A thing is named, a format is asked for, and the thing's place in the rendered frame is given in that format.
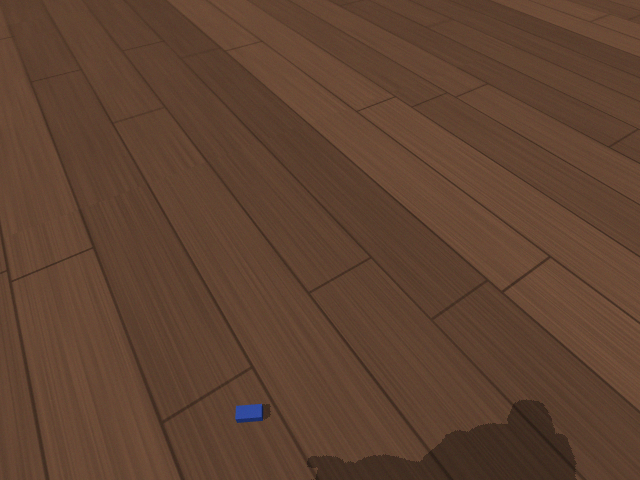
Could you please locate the small box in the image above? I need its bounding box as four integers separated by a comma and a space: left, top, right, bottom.
235, 404, 263, 423

